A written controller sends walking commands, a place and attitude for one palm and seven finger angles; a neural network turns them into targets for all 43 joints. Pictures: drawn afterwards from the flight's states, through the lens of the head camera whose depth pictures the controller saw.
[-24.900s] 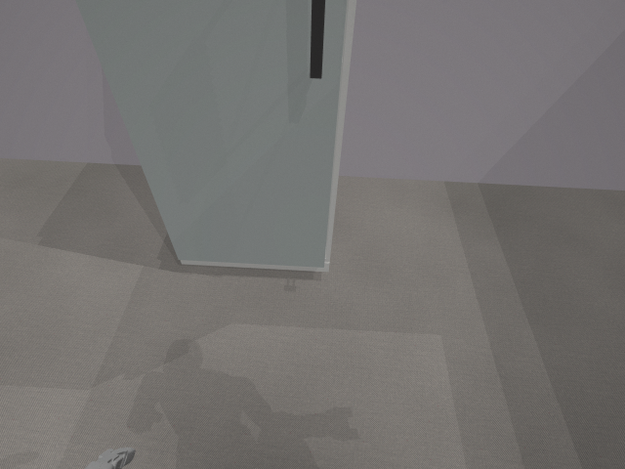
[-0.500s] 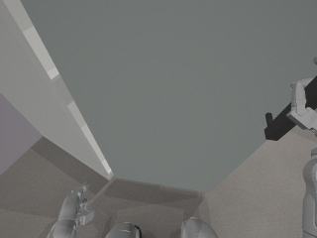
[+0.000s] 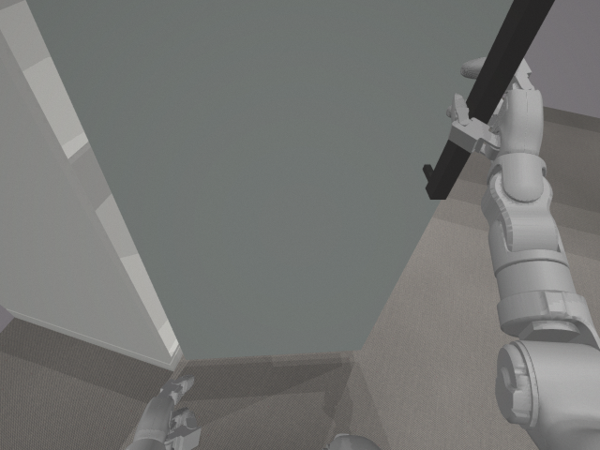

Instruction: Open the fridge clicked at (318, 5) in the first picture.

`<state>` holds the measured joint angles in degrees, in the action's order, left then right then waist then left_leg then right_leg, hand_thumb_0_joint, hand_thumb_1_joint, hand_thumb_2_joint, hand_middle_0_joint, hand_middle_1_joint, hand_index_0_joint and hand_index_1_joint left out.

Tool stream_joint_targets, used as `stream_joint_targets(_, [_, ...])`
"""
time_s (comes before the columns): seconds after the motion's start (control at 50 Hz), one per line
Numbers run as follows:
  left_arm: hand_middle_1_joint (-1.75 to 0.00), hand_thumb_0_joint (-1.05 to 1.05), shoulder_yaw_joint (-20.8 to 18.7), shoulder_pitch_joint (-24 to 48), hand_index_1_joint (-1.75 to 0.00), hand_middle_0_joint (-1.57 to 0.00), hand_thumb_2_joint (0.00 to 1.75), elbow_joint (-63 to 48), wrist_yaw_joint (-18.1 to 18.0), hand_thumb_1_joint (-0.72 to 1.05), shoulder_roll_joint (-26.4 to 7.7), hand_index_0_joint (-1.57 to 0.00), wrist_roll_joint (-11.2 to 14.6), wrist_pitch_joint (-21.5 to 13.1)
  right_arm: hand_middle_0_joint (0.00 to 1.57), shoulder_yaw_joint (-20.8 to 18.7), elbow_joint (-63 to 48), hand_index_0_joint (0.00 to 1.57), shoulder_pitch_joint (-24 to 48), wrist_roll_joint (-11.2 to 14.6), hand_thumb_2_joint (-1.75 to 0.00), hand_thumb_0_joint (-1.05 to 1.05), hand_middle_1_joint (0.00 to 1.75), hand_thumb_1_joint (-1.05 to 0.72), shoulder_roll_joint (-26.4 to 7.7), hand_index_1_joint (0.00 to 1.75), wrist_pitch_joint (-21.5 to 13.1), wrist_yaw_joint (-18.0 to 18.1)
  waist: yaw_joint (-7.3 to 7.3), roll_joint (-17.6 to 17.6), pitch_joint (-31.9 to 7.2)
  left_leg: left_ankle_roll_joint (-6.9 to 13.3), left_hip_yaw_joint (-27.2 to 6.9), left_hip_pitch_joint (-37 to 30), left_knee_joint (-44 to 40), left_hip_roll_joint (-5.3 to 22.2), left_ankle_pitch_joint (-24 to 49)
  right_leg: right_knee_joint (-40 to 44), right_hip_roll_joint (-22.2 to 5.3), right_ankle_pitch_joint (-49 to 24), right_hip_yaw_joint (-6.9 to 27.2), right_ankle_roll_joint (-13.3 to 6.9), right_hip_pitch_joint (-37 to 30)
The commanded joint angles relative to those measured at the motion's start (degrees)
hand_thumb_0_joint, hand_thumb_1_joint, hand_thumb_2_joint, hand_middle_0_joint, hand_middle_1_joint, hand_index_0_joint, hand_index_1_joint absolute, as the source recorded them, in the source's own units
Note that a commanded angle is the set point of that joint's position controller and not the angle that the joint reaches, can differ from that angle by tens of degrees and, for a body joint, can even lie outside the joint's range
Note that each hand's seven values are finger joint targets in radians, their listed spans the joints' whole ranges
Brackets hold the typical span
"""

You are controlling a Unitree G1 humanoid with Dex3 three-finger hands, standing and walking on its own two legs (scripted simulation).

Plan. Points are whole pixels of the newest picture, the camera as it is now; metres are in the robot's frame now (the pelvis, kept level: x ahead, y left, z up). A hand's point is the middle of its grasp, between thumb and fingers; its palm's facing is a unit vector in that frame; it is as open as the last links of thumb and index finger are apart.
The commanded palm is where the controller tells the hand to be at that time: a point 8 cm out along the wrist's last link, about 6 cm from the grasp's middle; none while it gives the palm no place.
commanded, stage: stop walking and hold the door back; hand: right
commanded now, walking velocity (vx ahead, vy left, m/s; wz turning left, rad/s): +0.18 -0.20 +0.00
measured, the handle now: (479, 82) +0.48 -0.19 +0.27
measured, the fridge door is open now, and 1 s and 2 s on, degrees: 69 67 62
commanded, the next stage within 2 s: loosen the grip on the handle in 0.96 s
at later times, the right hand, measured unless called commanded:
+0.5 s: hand (457, 115) +0.46 -0.17 +0.24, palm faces +0.18 +0.97 -0.18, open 6.0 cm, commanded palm +0.44 -0.23 +0.21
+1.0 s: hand (457, 119) +0.45 -0.17 +0.23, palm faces +0.10 +0.98 -0.14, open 5.9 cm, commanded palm +0.45 -0.21 +0.21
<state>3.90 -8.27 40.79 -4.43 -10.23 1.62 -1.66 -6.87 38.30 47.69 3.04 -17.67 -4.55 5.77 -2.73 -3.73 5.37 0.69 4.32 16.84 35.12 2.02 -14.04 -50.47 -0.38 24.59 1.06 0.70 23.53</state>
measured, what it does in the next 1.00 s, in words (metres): steps on the spot: right foot, then right foot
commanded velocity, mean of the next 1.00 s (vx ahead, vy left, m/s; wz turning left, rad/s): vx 0.04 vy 0.01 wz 0.00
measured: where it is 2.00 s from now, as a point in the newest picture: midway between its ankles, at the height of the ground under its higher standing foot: outside the picture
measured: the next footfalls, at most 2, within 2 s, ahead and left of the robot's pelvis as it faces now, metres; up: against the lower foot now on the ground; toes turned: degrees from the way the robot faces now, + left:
right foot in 0.22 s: +0.07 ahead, -0.16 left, +0.00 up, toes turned -5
right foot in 0.68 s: +0.04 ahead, -0.16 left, +0.00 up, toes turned +0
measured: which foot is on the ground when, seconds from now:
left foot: down 0.00-1.00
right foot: up 0.00-0.20, down 0.22-0.44, up 0.46-0.66, down 0.68-1.00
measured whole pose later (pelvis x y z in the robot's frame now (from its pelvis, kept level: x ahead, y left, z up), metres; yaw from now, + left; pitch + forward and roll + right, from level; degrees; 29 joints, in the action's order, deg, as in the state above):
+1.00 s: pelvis -0.02 -0.04 +0.01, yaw +4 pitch -1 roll +0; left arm 1.4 -15.9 43.9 -4.9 -14.4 2.4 -5.5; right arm -7.7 55.2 56.6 4.4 -18.0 -11.7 2.7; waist -1.6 -2.0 3.6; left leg -0.1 1.1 19.5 30.7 0.9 -10.6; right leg -32.1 -1.8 15.5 -3.7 0.2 15.8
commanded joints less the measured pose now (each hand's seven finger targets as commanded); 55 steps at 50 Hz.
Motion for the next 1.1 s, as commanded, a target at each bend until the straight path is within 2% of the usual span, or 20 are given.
stream_joint_targets(0.0, [-0.30, 0.00, -5.3, 0.2, -0.30, -0.20, 0.90, -4.4, -1.8, 0.90, -10.4, -0.20, -0.1, -3.4, 0.45, -7.4, -3.5, 0.45, 31.2, -0.6, -0.90, 0.00, 1.40, -0.90, -17.6, 1.40, -3.9, -0.3, 1.50, 15.3, -15.6, 6.7, -22.6, -13.6, -17.3, 18.6, -5.6, -9.8, -1.7, -0.4, 2.2, 0.7, 9.9])
stream_joint_targets(0.04, [-0.30, 0.00, -5.3, -0.9, -0.30, -0.20, 0.90, -4.2, -1.9, 0.90, -10.5, -0.20, -0.1, -3.6, 0.45, -7.7, 1.0, 0.45, 30.5, -0.5, -0.90, 0.00, 1.40, -0.90, -17.5, 1.40, -4.8, -0.8, 1.61, 17.7, -17.1, 4.9, -15.1, -10.6, -16.5, 15.4, -3.7, -2.7, -0.6, -1.6, -1.8, 0.6, 4.1])
stream_joint_targets(0.1, [-0.30, 0.00, -5.7, -2.1, -0.30, -0.20, 0.90, -3.4, -2.2, 0.90, -10.9, -0.20, 0.0, -4.4, 0.45, -6.6, 4.0, 0.45, 31.0, -0.3, -0.90, 0.00, 1.40, -0.90, -16.4, 1.40, -5.5, -1.2, 1.25, 18.7, -17.1, 4.3, -11.6, -5.2, -16.8, 13.5, -10.2, 11.5, 0.7, -0.8, -7.4, -0.1, -6.2])
stream_joint_targets(0.16, [-0.30, 0.00, -6.3, -4.9, -0.30, -0.20, 0.90, -1.6, -2.2, 0.90, -12.0, -0.20, 0.2, -5.5, 0.45, -4.6, 5.7, 0.45, 34.0, 0.1, -0.90, 0.00, 1.40, -0.90, -13.6, 1.40, -7.6, -1.8, 3.48, 13.9, -18.0, 1.9, -7.8, 1.2, -12.3, 9.3, -17.3, 24.4, 1.3, -6.6, -9.7, -0.5, -18.7])
stream_joint_targets(0.18, [-0.30, 0.00, -7.1, -5.4, -0.30, -0.20, 0.90, -1.7, -2.4, 0.90, -13.5, -0.20, 0.4, -6.0, 0.45, -4.5, 5.5, 0.45, 33.9, 0.4, -0.90, 0.00, 1.40, -0.90, -13.3, 1.40, -8.4, -2.0, 3.71, 5.8, -17.6, 0.7, -6.4, 3.3, -6.4, 6.7, -16.0, 27.5, -2.4, -4.8, -5.4, -1.8, -20.7])
stream_joint_targets(0.22, [-0.30, 0.00, -7.1, -5.6, -0.30, -0.20, 0.90, -2.9, -1.8, 0.90, -15.1, -0.20, 0.9, -6.1, 0.45, -3.6, 3.8, 0.45, 38.2, 0.7, -0.90, 0.00, 1.40, -0.90, -11.5, 1.40, -9.4, -2.0, 3.10, -10.0, -16.1, -2.5, 1.1, 10.4, 11.1, -2.1, -13.0, 36.5, -18.5, -2.8, 17.0, -9.6, -20.0])
stream_joint_targets(0.28, [-0.30, 0.00, -6.1, -5.4, -0.30, -0.20, 0.90, -3.3, -1.2, 0.90, -12.8, -0.20, 1.4, -6.3, 0.45, -1.2, 3.0, 0.45, 40.7, 0.6, -0.90, 0.00, 1.40, -0.90, -9.9, 1.40, -8.5, -2.7, 3.84, -3.8, -15.9, -2.2, -3.8, 6.8, 12.2, 0.3, -12.4, 35.1, -19.9, -1.8, 16.2, -11.8, -13.8])
stream_joint_targets(0.3, [-0.30, 0.00, -6.6, -6.3, -0.30, -0.20, 0.90, -1.9, -1.6, 0.90, -14.5, -0.20, 1.1, -6.0, 0.45, -4.7, 6.9, 0.45, 37.0, -0.1, -0.90, 0.00, 1.40, -0.90, -14.0, 1.40, -7.8, -2.1, 2.95, -4.7, -14.9, -2.3, -2.8, 4.2, 7.8, 0.2, -10.5, 32.5, -18.6, -6.2, 10.6, -10.5, -12.8])
stream_joint_targets(0.36, [-0.30, 0.00, -6.1, -7.6, -0.30, -0.20, 0.90, -2.2, -1.5, 0.90, -14.3, -0.20, 1.6, -6.2, 0.45, -2.8, 6.7, 0.45, 36.5, -0.3, -0.90, 0.00, 1.40, -0.90, -12.1, 1.40, -7.6, -2.7, 3.03, -3.2, -17.7, -1.8, -1.6, -7.9, -7.7, -0.2, -1.4, 22.4, -11.7, -15.2, -1.2, -4.8, -10.4])
stream_joint_targets(0.42, [-0.30, 0.00, -6.5, -8.0, -0.30, -0.20, 0.90, -2.2, -1.5, 0.90, -13.3, -0.20, 1.0, -5.9, 0.45, -5.3, 9.5, 0.45, 35.4, -1.4, -0.90, 0.00, 1.40, -0.90, -17.0, 1.40, -7.0, -2.3, 3.65, 11.1, -17.3, 5.2, -22.1, -13.1, -16.3, 14.5, 9.3, 9.5, -2.9, -3.8, -5.4, 0.3, -0.1])
stream_joint_targets(0.46, [-0.30, 0.00, -6.9, -7.6, -0.30, -0.20, 0.90, -2.6, -1.3, 0.90, -13.3, -0.20, 1.4, -6.2, 0.45, -9.5, 11.2, 0.45, 32.6, -1.7, -0.90, 0.00, 1.40, -0.90, -21.9, 1.40, -5.8, -2.3, 1.50, 18.5, -16.5, 5.5, -24.6, -12.1, -19.3, 15.9, 0.1, 0.2, -2.4, 4.8, -0.4, 0.1, 3.8])
stream_joint_targets(0.52, [-0.30, 0.00, -5.7, -7.5, -0.30, -0.20, 0.90, -1.3, -1.8, 0.90, -12.8, -0.20, 1.0, -7.3, 0.45, -8.2, 10.6, 0.45, 35.1, -1.4, -0.90, 0.00, 1.40, -0.90, -19.7, 1.40, -5.9, -2.3, 2.57, 16.8, -18.1, 6.9, -18.1, -13.0, -15.5, 14.4, 9.4, 1.4, -2.7, 1.1, 0.0, 0.1, 2.1])
stream_joint_targets(0.62, [-0.30, 0.00, -5.0, -7.6, -0.30, -0.20, 0.90, -0.6, -2.3, 0.90, -12.8, -0.20, 0.6, -7.0, 0.45, -7.6, 14.7, 0.45, 33.6, -0.9, -0.90, 0.00, 1.40, -0.90, -18.6, 1.40, -7.4, -2.7, 3.33, 12.8, -18.7, 1.5, -10.0, -4.6, -13.2, 7.8, 2.4, 23.0, -0.8, -12.3, -4.5, -0.2, -13.4])
stream_joint_targets(0.68, [-0.30, 0.00, -5.9, -6.8, -0.30, -0.20, 0.90, -1.8, -1.4, 0.90, -14.6, -0.20, 1.1, -7.0, 0.45, -3.3, 11.4, 0.45, 39.6, 0.1, -0.90, 0.00, 1.40, -0.90, -12.6, 1.40, -9.6, -3.9, 2.87, 0.6, -19.9, -2.1, -5.1, -1.2, -6.6, 0.7, 0.3, 27.8, -9.8, -21.3, 3.9, -3.4, -17.1])
stream_joint_targets(0.72, [-0.30, 0.00, -5.4, -5.9, -0.30, -0.20, 0.90, -2.9, -1.0, 0.90, -13.2, -0.20, 1.0, -6.5, 0.45, -1.4, 11.7, 0.45, 38.0, 0.4, -0.90, 0.00, 1.40, -0.90, -8.9, 1.40, -10.0, -4.3, 2.84, -2.8, -19.3, -2.7, -3.3, -3.2, -3.9, -0.8, -0.4, 29.9, -11.6, -20.3, 5.5, -4.8, -13.2])
stream_joint_targets(0.82, [-0.30, 0.00, -5.8, -6.0, -0.30, -0.20, 0.90, -3.7, -1.1, 0.90, -13.4, -0.20, 0.7, -6.3, 0.45, -0.5, 7.4, 0.45, 35.2, 0.1, -0.90, 0.00, 1.40, -0.90, -7.5, 1.40, -10.4, -3.9, 2.26, 0.3, -20.2, -1.9, -4.4, -6.1, -4.8, 0.6, 7.1, 25.7, -10.0, -26.3, 1.6, -3.0, -12.4])
stream_joint_targets(1.02, [-0.30, 0.00, -5.9, -7.2, -0.30, -0.20, 0.90, -2.1, -1.9, 0.90, -13.0, -0.20, 1.1, -5.8, 0.45, -0.8, 7.9, 0.45, 35.7, 0.4, -0.90, 0.00, 1.40, -0.90, -9.1, 1.40, -9.7, -3.1, 3.26, 8.2, -20.4, -0.7, -9.1, -2.7, -11.7, 4.8, 1.6, 21.6, -5.5, -16.5, -1.9, -1.3, -13.4])
stream_joint_targets(1.04, [-0.30, 0.00, -10.9, -12.0, -0.30, -0.20, 0.90, -4.2, -0.3, 0.90, -13.8, -0.20, -1.3, -9.0, 0.45, -23.9, 0.0, 0.45, 65.9, -9.0, -0.90, 0.00, 1.40, -0.90, -45.7, 1.40, -10.2, -3.4, 1.58, 18.8, -19.2, 0.2, -12.4, -7.1, -13.1, 1.8, 13.6, 22.2, -5.7, -18.5, -4.7, -3.3, -13.6])
stream_joint_targets(1.06, [-0.30, 0.00, -6.3, -8.4, -0.30, -0.20, 0.90, -5.4, 0.8, 0.90, -12.1, -0.20, -1.3, -12.7, 0.45, -14.9, 14.0, 0.45, 59.6, -7.0, -0.84, 0.00, 1.40, -0.78, -26.7, 1.40, -5.2, -5.7, 9.74, 20.6, -40.6, 2.1, -4.6, -15.0, -5.5, -1.7, 23.0, 27.3, 1.1, -27.0, -3.9, -4.0, -6.4])
stream_joint_targets(1.08, [-0.30, 0.00, -7.8, -14.1, -0.30, -0.20, 0.90, -4.5, 1.2, 0.90, -13.8, -0.20, 0.0, -13.5, 0.45, -13.3, 10.0, 0.45, 50.2, -4.4, -0.78, 0.00, 1.40, -0.66, -22.8, 1.40, -5.0, -5.8, 6.84, 11.8, -39.7, 2.1, -2.5, -11.0, -4.1, -0.6, 19.7, 25.9, -0.3, -28.8, -3.9, -1.4, -12.7])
